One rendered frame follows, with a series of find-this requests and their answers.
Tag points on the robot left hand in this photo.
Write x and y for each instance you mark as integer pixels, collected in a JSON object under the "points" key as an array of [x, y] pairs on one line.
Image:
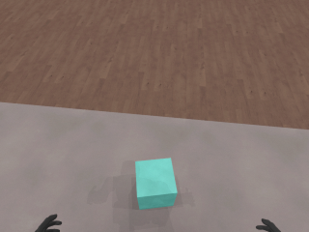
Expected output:
{"points": [[49, 221]]}

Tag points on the carton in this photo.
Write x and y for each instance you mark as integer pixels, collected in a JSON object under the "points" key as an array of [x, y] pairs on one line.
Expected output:
{"points": [[155, 183]]}

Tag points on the robot right hand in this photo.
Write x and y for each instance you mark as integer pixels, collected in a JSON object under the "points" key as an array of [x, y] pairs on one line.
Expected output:
{"points": [[268, 226]]}

